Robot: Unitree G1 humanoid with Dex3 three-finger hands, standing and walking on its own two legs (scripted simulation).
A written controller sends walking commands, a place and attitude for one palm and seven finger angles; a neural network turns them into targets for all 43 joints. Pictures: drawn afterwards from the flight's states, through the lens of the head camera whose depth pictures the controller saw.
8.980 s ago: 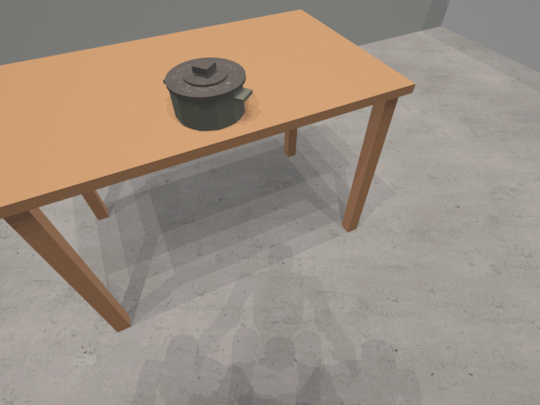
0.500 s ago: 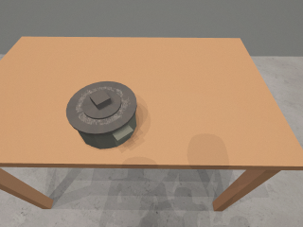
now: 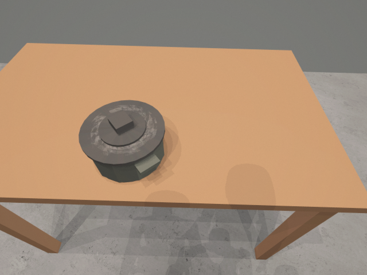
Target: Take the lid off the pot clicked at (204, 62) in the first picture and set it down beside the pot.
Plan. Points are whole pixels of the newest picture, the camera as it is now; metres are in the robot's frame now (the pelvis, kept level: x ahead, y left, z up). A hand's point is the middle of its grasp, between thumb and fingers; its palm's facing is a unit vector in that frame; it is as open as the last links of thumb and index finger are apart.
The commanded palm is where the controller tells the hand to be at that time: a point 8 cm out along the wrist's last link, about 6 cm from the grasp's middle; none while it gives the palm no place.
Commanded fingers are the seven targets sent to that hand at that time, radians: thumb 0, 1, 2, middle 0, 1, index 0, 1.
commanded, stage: look again from close up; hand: left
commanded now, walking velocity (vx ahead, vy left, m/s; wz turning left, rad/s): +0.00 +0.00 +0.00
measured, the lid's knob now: (120, 122) +0.41 +0.18 +0.10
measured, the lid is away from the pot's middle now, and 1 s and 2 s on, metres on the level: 0.00 0.00 0.00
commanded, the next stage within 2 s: lift the closed hand beside the body in 0.54 s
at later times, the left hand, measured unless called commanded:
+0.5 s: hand out of the picture -0.03 +0.16 -0.18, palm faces +0.03 -0.99 -0.15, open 7.4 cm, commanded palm none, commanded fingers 0.00 0.90 0.90 -0.20 -0.30 -0.20 -0.30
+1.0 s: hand out of the picture +0.11 +0.20 -0.04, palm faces +0.19 -0.96 -0.20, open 5.0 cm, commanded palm +0.06 +0.25 -0.01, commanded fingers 0.00 0.90 0.90 -1.04 -1.21 -1.04 -1.21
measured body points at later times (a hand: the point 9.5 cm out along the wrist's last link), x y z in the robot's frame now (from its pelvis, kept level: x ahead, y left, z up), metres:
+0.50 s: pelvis -0.01 +0.01 +0.00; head +0.02 +0.02 +0.45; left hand -0.03 +0.22 -0.17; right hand -0.02 -0.20 -0.16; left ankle -0.04 +0.12 -0.74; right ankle -0.03 -0.12 -0.74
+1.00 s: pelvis -0.03 +0.02 +0.00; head -0.05 +0.01 +0.45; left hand +0.10 +0.25 -0.02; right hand +0.19 -0.21 -0.05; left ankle -0.04 +0.12 -0.74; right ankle -0.03 -0.12 -0.74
